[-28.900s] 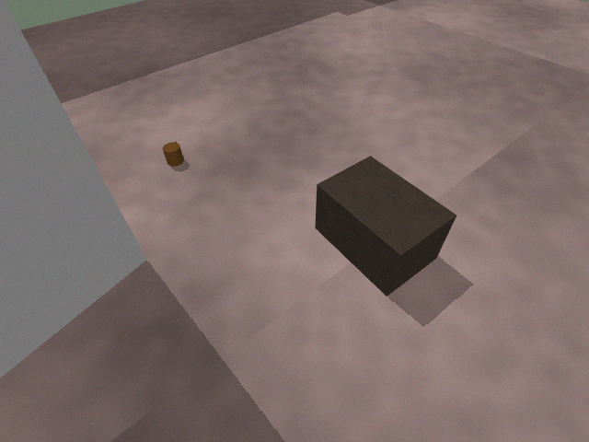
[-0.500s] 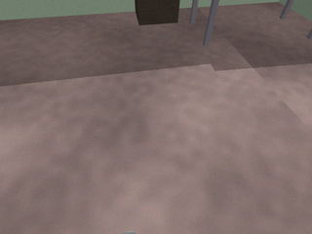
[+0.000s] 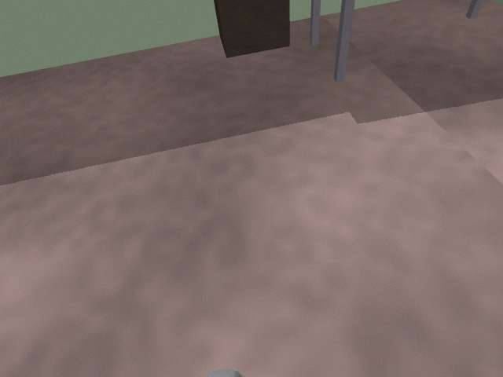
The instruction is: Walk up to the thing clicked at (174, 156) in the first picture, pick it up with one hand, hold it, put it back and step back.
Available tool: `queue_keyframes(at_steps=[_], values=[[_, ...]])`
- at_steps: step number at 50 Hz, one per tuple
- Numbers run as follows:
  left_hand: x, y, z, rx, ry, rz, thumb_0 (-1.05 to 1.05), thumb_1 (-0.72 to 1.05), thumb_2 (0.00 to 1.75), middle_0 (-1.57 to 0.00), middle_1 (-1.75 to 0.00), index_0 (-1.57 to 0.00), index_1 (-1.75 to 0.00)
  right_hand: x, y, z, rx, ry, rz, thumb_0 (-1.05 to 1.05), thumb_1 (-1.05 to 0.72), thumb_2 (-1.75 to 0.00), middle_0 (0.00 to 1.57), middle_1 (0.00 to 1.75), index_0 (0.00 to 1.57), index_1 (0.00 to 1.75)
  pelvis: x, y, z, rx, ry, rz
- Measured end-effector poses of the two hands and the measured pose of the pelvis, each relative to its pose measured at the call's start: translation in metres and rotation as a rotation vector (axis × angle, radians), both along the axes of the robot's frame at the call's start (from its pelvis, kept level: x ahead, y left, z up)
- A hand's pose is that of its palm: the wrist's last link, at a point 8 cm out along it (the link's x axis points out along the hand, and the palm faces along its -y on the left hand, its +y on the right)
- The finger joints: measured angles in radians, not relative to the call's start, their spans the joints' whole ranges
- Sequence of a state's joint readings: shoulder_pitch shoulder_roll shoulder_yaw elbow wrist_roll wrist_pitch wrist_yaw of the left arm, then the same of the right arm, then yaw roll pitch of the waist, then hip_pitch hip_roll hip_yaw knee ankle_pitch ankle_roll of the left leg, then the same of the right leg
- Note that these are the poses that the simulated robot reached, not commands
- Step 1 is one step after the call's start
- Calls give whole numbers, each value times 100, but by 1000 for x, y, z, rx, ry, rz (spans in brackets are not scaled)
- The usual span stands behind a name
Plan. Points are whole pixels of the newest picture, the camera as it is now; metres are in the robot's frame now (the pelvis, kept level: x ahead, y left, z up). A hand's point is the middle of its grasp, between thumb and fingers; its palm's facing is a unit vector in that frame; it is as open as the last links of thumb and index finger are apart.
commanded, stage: walk up
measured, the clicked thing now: out of the picture +0.23 +1.48 -0.71
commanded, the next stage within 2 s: stand in 0.94 s
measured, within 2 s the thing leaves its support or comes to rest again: neither
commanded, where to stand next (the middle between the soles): +0.13 +0.03 m, yaw +0 degrees
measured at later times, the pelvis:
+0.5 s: pelvis +0.06 +0.04 +0.00, yaw +0 degrees
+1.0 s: pelvis +0.07 +0.03 +0.02, yaw -1 degrees
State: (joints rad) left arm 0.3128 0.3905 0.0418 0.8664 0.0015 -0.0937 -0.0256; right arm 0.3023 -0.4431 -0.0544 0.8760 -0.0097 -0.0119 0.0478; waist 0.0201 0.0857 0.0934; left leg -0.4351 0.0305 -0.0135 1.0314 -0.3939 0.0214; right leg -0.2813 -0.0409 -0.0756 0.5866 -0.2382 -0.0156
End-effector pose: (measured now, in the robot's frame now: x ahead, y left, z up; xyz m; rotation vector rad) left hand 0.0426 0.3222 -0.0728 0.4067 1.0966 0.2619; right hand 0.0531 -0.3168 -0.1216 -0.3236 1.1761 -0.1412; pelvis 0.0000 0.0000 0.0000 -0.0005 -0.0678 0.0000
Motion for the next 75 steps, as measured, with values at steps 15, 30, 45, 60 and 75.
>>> queue_keyframes(at_steps=[15, 30, 45, 60, 75], values=[[50, 28, -49, -64, 74, 30, 0, 90, 90, -20, -30, -21, -30, 82, 47, 7, -43, -43, 11, 1, -90, -90, 20, 30, 20, 30, 41, 33, -12, -8, 5, 3], [59, 18, -42, -101, 133, 50, 0, 90, 90, -21, -30, -21, -30, 127, 67, 21, 6, -69, 18, 1, -90, -90, 20, 30, 21, 30, 60, 34, 6, -22, 16, -2], [90, 13, -24, -74, 123, 29, 0, 90, 90, -20, -30, -21, -30, 107, 45, 17, 5, 8, -61, 1, -90, -90, 20, 30, 20, 30, 69, 28, 15, -8, 15, -11], [128, -3, -30, -120, 92, -22, 0, 90, 90, -20, -30, -21, -30, 79, 41, 22, -21, 65, -120, 1, -90, -90, 20, 30, 20, 30, 75, 27, 18, -2, 22, -20], [120, 0, -32, -122, 117, -5, 0, 90, 90, -20, -30, -21, -30, 92, 45, 24, -21, 44, -105, 1, -90, -90, 20, 30, 20, 30, 79, 28, 19, -5, 25, -19]])
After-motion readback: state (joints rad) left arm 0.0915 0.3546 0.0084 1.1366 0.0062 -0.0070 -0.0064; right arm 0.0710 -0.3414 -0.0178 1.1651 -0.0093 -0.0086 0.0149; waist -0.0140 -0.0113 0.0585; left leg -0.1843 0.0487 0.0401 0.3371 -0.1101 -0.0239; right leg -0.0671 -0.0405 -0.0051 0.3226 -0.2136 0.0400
